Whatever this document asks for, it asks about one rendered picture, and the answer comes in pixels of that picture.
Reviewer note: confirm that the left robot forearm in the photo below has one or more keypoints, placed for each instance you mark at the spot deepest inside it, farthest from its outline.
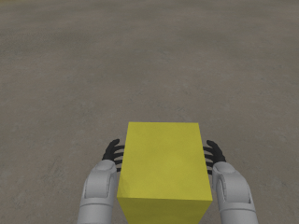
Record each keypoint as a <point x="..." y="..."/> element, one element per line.
<point x="97" y="198"/>

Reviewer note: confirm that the carton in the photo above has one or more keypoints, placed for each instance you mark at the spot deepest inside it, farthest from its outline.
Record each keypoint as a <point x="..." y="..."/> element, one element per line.
<point x="163" y="178"/>

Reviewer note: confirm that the right robot forearm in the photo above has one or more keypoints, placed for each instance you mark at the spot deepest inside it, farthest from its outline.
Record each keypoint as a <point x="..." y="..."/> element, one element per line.
<point x="235" y="202"/>

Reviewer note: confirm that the robot right hand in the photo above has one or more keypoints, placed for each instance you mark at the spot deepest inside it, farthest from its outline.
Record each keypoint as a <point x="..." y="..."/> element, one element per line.
<point x="216" y="155"/>

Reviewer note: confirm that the robot left hand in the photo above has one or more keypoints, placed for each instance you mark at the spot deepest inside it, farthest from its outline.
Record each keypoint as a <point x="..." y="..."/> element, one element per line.
<point x="110" y="155"/>

